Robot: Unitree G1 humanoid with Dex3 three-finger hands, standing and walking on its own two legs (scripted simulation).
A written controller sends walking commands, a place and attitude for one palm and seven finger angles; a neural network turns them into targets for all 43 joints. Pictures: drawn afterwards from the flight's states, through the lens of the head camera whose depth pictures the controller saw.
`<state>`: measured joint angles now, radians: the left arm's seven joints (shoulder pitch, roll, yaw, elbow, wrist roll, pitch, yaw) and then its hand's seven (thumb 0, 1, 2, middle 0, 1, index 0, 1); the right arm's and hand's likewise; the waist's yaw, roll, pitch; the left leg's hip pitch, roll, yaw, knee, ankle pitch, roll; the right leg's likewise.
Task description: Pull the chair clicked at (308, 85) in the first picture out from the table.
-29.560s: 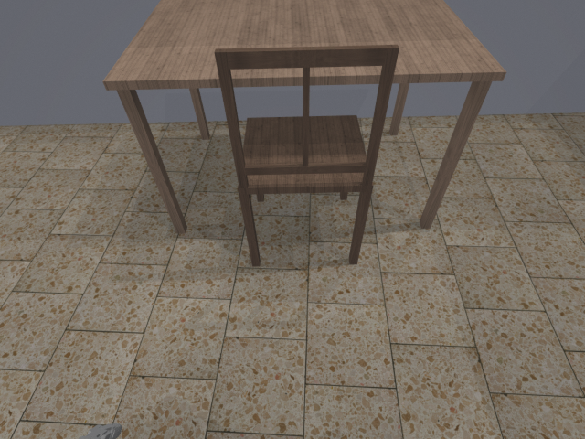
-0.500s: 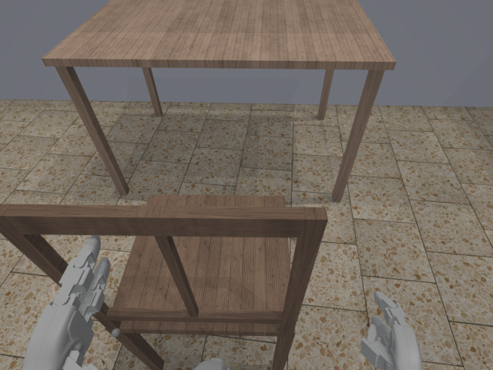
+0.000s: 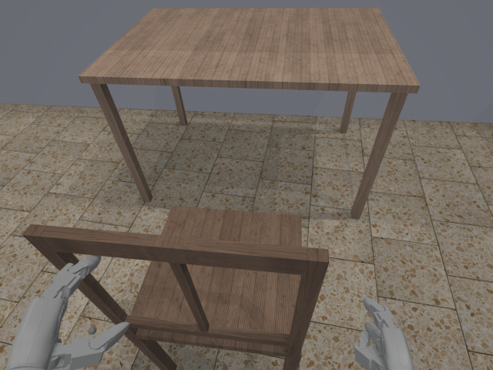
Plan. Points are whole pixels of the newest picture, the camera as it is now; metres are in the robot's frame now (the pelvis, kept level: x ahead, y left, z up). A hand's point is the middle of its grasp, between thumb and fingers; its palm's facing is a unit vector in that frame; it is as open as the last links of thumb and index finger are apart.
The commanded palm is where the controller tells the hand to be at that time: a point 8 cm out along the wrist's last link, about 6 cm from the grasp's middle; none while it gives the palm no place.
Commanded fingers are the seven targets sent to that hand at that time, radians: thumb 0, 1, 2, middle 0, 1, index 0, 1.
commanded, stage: draw the hand back to the body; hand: left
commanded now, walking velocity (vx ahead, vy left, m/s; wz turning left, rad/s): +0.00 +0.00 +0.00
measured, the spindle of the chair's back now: (193, 300) +0.25 +0.15 -0.07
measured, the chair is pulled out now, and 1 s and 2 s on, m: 0.59 0.58 0.58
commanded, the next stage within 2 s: step back with the hand held close in 0.58 s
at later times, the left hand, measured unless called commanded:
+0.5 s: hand (90, 319) +0.15 +0.24 +0.07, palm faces +0.31 -0.78 -0.55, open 6.4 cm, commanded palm +0.14 +0.28 +0.19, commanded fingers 0.00 0.90 0.90 -0.20 -0.30 -0.20 -0.30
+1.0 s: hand (77, 320) +0.14 +0.25 +0.09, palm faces +0.22 -0.79 -0.57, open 6.7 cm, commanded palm +0.10 +0.28 +0.19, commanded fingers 0.00 0.90 0.90 -0.20 -0.30 -0.20 -0.30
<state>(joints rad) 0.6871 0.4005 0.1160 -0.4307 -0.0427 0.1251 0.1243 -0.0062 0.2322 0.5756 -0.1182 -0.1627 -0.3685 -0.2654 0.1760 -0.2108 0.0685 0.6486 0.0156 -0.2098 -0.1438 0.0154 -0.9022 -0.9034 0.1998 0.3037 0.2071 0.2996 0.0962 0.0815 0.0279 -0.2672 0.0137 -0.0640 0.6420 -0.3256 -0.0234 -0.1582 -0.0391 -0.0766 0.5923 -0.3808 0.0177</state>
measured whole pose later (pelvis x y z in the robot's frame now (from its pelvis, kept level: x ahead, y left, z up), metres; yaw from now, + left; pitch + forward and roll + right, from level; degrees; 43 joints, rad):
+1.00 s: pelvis -0.03 -0.02 +0.01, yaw +0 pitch -3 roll -1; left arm 0.59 0.50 0.25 -0.47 -0.07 0.12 0.12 0.01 0.89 0.90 -0.21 -0.30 -0.37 -0.36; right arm 0.12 -0.24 0.03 0.57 0.06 -0.08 -0.13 0.01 -0.90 -0.90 0.20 0.30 0.21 0.30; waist 0.09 0.06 0.19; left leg -0.26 0.04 -0.08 0.50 -0.19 -0.05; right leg -0.17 -0.01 -0.09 0.50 -0.28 -0.01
